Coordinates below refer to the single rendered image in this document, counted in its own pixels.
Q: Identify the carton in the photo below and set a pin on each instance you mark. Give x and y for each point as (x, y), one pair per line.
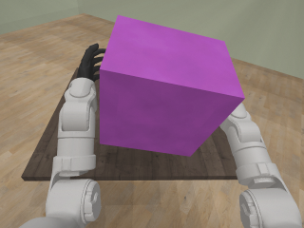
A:
(163, 89)

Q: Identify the left robot hand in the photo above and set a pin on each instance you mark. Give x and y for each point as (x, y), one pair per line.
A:
(86, 68)

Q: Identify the right robot forearm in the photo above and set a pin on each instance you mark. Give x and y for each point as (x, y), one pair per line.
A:
(254, 166)

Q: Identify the table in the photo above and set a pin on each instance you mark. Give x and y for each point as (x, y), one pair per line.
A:
(212, 161)

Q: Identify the left robot upper arm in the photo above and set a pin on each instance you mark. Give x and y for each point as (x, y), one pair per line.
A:
(71, 204)

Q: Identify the left robot forearm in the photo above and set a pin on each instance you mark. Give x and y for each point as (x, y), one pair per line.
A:
(76, 133)

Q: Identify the right robot upper arm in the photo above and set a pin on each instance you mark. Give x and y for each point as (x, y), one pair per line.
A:
(268, 208)

